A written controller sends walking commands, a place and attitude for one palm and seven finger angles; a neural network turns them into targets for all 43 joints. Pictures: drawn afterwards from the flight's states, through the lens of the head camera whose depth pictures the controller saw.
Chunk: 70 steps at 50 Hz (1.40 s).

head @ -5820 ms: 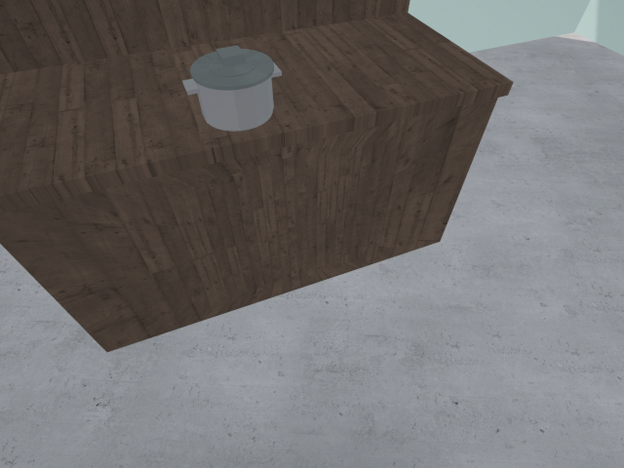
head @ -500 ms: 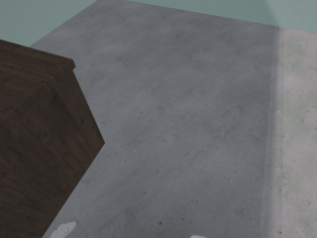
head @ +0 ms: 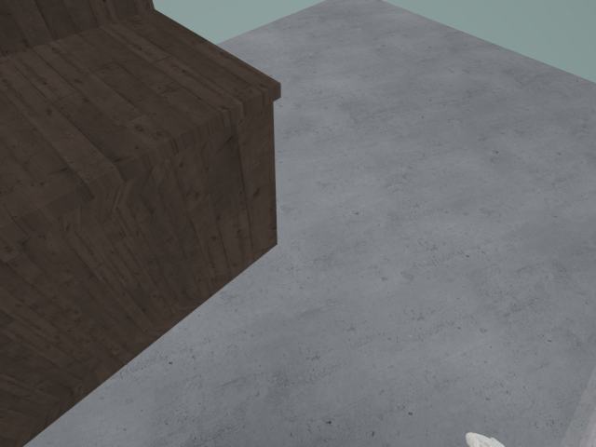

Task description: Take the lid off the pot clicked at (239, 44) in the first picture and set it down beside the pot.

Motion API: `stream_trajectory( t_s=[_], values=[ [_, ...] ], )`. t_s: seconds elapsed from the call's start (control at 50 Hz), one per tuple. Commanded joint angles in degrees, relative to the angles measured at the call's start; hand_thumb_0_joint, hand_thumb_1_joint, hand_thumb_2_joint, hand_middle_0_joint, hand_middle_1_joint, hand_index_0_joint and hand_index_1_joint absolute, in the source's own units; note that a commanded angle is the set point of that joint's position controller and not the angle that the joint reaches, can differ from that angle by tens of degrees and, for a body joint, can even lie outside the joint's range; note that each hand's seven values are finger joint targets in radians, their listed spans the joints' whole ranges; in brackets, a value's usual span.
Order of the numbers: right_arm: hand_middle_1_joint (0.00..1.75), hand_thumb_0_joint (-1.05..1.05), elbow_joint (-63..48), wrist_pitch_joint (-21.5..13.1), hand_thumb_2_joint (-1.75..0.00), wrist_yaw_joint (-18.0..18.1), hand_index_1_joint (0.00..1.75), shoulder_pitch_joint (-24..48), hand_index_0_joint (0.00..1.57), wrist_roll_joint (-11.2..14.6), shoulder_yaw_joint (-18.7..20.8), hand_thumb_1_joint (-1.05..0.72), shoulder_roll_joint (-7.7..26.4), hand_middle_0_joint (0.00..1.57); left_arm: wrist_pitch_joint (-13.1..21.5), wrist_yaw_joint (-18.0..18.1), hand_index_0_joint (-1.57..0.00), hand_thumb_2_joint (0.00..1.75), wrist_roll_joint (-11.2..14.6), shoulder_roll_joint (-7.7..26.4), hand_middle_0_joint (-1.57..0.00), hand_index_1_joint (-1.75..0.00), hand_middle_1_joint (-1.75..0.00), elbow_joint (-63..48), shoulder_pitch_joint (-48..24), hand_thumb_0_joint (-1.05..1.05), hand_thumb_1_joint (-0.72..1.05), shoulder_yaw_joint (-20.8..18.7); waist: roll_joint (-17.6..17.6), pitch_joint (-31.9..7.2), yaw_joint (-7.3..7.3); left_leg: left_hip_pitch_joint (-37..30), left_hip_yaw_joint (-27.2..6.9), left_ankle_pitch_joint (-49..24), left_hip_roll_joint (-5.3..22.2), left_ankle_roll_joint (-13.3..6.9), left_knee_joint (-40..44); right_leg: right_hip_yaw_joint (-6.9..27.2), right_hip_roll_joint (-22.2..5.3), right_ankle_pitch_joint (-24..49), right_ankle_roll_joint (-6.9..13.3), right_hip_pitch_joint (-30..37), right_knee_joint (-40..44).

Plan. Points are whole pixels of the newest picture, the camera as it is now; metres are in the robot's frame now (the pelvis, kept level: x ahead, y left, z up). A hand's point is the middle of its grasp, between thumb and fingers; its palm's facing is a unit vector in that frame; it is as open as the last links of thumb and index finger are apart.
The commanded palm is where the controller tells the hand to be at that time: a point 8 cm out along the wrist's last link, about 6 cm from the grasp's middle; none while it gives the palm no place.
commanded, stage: turn to face it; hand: left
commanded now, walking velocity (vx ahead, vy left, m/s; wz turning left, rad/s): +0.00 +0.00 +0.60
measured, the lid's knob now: out of the picture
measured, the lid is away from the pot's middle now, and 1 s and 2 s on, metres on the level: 0.01 0.01 0.01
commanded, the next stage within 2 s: take the last steps up to it in 1.30 s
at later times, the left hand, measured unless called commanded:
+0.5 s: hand out of the picture +0.04 +0.20 -0.12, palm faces +0.31 -0.89 -0.32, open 7.4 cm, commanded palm none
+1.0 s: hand out of the picture -0.08 +0.23 -0.16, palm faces +0.60 -0.75 -0.29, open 7.4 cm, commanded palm none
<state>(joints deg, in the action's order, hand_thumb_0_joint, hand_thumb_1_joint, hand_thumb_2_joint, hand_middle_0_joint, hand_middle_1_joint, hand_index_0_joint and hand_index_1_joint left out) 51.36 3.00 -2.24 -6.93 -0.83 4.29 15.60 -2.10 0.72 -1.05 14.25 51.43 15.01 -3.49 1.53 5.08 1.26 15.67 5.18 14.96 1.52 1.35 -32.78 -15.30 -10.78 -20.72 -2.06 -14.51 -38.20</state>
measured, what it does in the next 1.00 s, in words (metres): steps on the spot, turning left: right foot, then left foot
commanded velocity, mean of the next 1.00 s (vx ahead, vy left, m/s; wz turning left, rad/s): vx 0.00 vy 0.00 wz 0.57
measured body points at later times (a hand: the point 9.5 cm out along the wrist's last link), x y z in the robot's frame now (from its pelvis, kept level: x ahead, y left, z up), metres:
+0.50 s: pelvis +0.01 -0.03 +0.01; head +0.04 -0.06 +0.46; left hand +0.03 +0.25 -0.10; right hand +0.15 -0.26 -0.15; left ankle -0.03 +0.10 -0.66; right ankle +0.04 -0.12 -0.72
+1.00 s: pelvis +0.00 +0.00 +0.01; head +0.02 +0.03 +0.46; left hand -0.11 +0.26 -0.13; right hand +0.24 -0.15 -0.12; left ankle -0.05 +0.09 -0.72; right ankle +0.07 -0.12 -0.66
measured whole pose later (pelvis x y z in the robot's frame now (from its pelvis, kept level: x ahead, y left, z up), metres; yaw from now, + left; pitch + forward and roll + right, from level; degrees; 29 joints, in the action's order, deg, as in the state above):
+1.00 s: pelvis +0.00 +0.00 +0.01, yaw +35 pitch -1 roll +0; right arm 50.8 2.1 -0.5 -8.5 -1.1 2.8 14.0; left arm -4.0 0.8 -0.7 16.3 52.3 11.8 -4.3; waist 1.9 5.3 1.0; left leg 14.2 -0.2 15.3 -1.9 -1.9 -30.1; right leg -2.1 -5.9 -25.1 -4.5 -26.7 -60.1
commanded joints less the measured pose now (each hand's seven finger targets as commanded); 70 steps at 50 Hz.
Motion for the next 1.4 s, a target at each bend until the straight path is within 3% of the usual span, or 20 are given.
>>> stream_trajectory(
  t_s=[0.0,0.08,0.26,0.34,0.38,0.48,0.66,0.74,0.76,0.78,0.8,0.82,0.92,1.04,1.14,1.16,1.18,1.2,1.28,1.38],
  values=[
    [0.30,0.00,-1.1,-1.9,-0.90,1.5,0.30,-12.1,0.20,0.0,3.7,-0.90,15.0,0.20,0.2,0.5,-0.20,0.90,-0.1,6.9,-0.20,-0.30,-0.30,-8.3,-6.7,0.00,0.90,-1.6,-14.7,-11.4,-7.44,-16.0,-27.0,-28.0,21.8,-14.6,12.4,12.4,2.7,-16.5,-2.9,-21.2,-26.8],
    [0.30,0.00,-4.5,-2.1,-0.90,2.3,0.30,0.0,0.20,-0.2,1.9,-0.90,10.0,0.20,0.1,-0.2,-0.20,0.90,0.0,6.5,-0.20,-0.30,-0.30,-4.3,-3.1,0.00,0.90,-2.2,-10.9,-5.9,-1.49,-4.7,-18.4,-13.2,11.6,-9.8,14.9,14.7,3.4,-2.2,-3.0,-17.4,-26.5],
    [0.30,0.00,-4.0,-1.3,-0.90,2.0,0.30,-2.3,0.20,-0.3,2.5,-0.90,10.6,0.20,0.5,0.3,-0.20,0.90,0.4,5.9,-0.20,-0.30,-0.30,-6.0,-4.7,0.00,0.90,-1.5,-10.2,-6.8,-2.72,-4.4,-25.2,-10.5,9.8,-11.1,13.5,14.6,8.1,-3.6,-2.4,-10.1,-7.7],
    [0.30,0.00,-5.0,-1.0,-0.90,2.0,0.30,0.4,0.20,0.1,2.5,-0.90,9.0,0.20,1.7,0.7,-0.20,0.90,0.7,6.5,-0.20,-0.30,-0.30,-5.3,1.6,0.00,0.90,-1.8,-7.5,-8.7,0.82,4.1,-25.4,-12.2,5.6,-7.6,5.6,14.4,9.1,6.3,-1.5,6.2,12.4],
    [0.30,0.00,-7.0,-1.2,-0.90,1.5,0.30,-0.5,0.20,0.6,1.5,-0.90,3.1,0.20,2.5,1.3,-0.20,0.90,-0.6,14.8,-0.20,-0.30,-0.30,-5.9,3.1,0.00,0.90,-3.2,16.7,-8.1,1.87,20.1,-8.8,17.1,-7.3,0.5,-17.1,38.0,-15.0,9.3,8.0,14.4,24.9],
    [0.30,0.00,-3.0,0.2,-0.90,0.2,0.30,-3.2,0.20,-0.3,1.9,-0.90,4.0,0.20,2.7,1.4,-0.20,0.90,-0.1,7.6,-0.20,-0.30,-0.30,-8.2,-6.2,0.00,0.90,-1.5,6.8,-3.2,-2.80,16.5,-7.6,8.0,-1.0,1.5,-36.3,18.7,-7.3,17.3,9.0,3.5,20.9],
    [0.30,0.00,-4.5,-0.1,-0.90,0.1,0.30,3.2,0.20,0.3,0.3,-0.90,1.8,0.20,2.0,1.1,-0.20,0.90,-0.6,11.1,-0.20,-0.30,-0.30,-4.2,1.5,0.00,0.90,-2.5,10.1,-5.4,1.94,9.5,-0.5,11.3,-1.1,1.6,-14.5,11.5,-10.1,32.4,10.0,10.9,16.0],
    [0.30,0.00,-4.0,-1.0,-0.90,0.5,0.30,-0.8,0.20,0.1,0.2,-0.90,3.1,0.20,1.4,0.8,-0.20,0.90,-0.2,11.6,-0.20,-0.30,-0.30,-3.8,0.4,0.00,0.90,-3.0,9.9,-8.2,-0.18,1.3,1.2,3.8,-1.6,0.3,0.3,7.3,-9.7,32.9,6.5,10.7,8.6],
    [0.30,0.00,-3.6,-1.3,-0.90,0.5,0.30,-3.2,0.20,0.0,0.6,-0.90,4.6,0.20,1.1,0.6,-0.20,0.90,0.2,11.0,-0.20,-0.30,-0.30,-3.6,0.2,0.00,0.90,-2.9,6.4,-9.3,-1.63,-5.8,-0.2,-2.8,-1.0,-0.5,7.8,5.8,-8.7,29.5,4.1,6.5,2.4],
    [0.30,0.00,-3.3,-1.9,-0.90,0.8,0.30,-6.8,0.20,-0.5,2.0,-0.90,10.1,0.20,0.9,0.2,-0.20,0.90,0.6,8.8,-0.20,-0.30,-0.30,-4.9,0.5,0.00,0.90,-2.7,-6.8,-12.2,-3.99,-16.8,-13.7,-16.5,8.8,-5.3,11.3,3.4,-3.8,15.6,0.0,-5.9,-9.7],
    [0.30,0.00,-2.7,-1.9,-0.90,1.3,0.30,-11.1,0.20,-0.3,3.3,-0.90,15.8,0.20,0.9,-0.1,-0.20,0.90,0.6,5.3,-0.20,-0.30,-0.30,-8.0,-3.0,0.00,0.90,-1.2,-19.9,-11.6,-6.41,-21.4,-30.0,-41.2,21.9,-14.0,12.1,5.6,3.1,-18.6,-3.3,-20.6,-21.1],
    [0.30,0.00,-1.2,-1.7,-0.90,1.6,0.30,-13.5,0.20,-0.1,3.1,-0.90,15.1,0.20,0.4,0.4,-0.20,0.90,0.0,6.9,-0.20,-0.30,-0.30,-9.2,-6.4,0.00,0.90,-1.2,-12.4,-11.8,-7.23,-19.1,-28.0,-35.8,21.7,-16.0,10.6,12.0,3.4,-18.3,-2.2,-21.1,-26.2],
    [0.30,0.00,-4.2,-2.0,-0.90,2.6,0.30,-1.9,0.20,-0.2,1.0,-0.90,9.1,0.20,0.1,0.0,-0.20,0.90,0.3,6.1,-0.20,-0.30,-0.30,-4.2,-3.7,0.00,0.90,-1.5,-9.9,-6.0,-1.80,-7.6,-17.7,-24.4,10.7,-10.6,13.2,14.4,4.3,-2.9,-2.9,-16.2,-24.5],
    [0.30,0.00,-3.3,-1.5,-0.90,2.5,0.30,-3.4,0.20,-0.4,1.3,-0.90,9.5,0.20,0.2,0.2,-0.20,0.90,0.4,4.9,-0.20,-0.30,-0.30,-4.9,-5.2,0.00,0.90,-0.8,-9.3,-5.7,-2.88,-6.6,-21.6,-17.8,10.5,-11.7,13.4,13.5,7.2,-3.9,-2.5,-11.1,-10.7],
    [0.30,0.00,-3.5,-1.1,-0.90,2.5,0.30,-0.9,0.20,0.0,1.1,-0.90,8.2,0.20,1.4,0.6,-0.20,0.90,0.7,4.9,-0.20,-0.30,-0.30,-3.5,1.1,0.00,0.90,-0.8,-8.5,-6.8,0.40,0.6,-21.4,-17.4,7.6,-8.7,7.1,12.4,9.4,6.4,-1.4,4.0,8.5],
    [0.30,0.00,-3.3,-1.3,-0.90,2.2,0.30,-1.3,0.20,0.4,0.8,-0.90,6.2,0.20,2.1,0.8,-0.20,0.90,0.4,6.9,-0.20,-0.30,-0.30,-3.3,2.7,0.00,0.90,-1.2,-4.1,-7.4,1.09,4.2,-19.4,-12.2,4.6,-6.0,2.7,15.8,6.4,10.7,-0.7,9.7,15.9],
    [0.30,0.00,-4.1,-1.4,-0.90,2.0,0.30,-2.5,0.20,0.9,0.2,-0.90,2.3,0.20,2.7,1.3,-0.20,0.90,-0.5,11.5,-0.20,-0.30,-0.30,-3.0,4.0,0.00,0.90,-2.1,10.6,-7.6,1.09,13.4,-10.8,3.7,-3.4,-1.7,-9.2,31.0,-7.3,16.0,3.9,14.6,20.9],
    [0.30,0.00,-4.7,-0.9,-0.90,2.2,0.30,-2.6,0.20,0.4,0.6,-0.90,3.2,0.20,2.6,1.1,-0.20,0.90,-0.4,13.6,-0.20,-0.30,-0.30,-3.8,4.5,0.00,0.90,-2.3,13.2,-7.7,1.54,13.3,-9.7,19.4,-5.2,-0.4,-21.0,37.2,-16.3,17.4,10.5,8.4,23.6],
    [0.30,0.00,-0.7,0.3,-0.90,1.2,0.30,-4.5,0.20,-0.1,1.0,-0.90,3.3,0.20,2.6,1.3,-0.20,0.90,0.0,7.6,-0.20,-0.30,-0.30,-5.5,-4.3,0.00,0.90,-1.3,6.0,-3.2,-2.35,12.7,-9.6,8.8,-1.4,0.1,-35.6,23.4,-6.8,12.8,10.1,0.8,23.0],
    [0.30,0.00,0.0,0.0,-0.90,1.3,0.30,-1.5,0.20,0.2,0.1,-0.90,0.9,0.20,3.0,1.3,-0.20,0.90,-0.5,7.9,-0.20,-0.30,-0.30,-2.6,1.1,0.00,0.90,-1.5,6.4,-4.5,0.48,10.4,-5.7,10.6,-1.3,1.4,-22.9,19.3,-6.6,22.5,11.1,7.3,21.4]
  ],
)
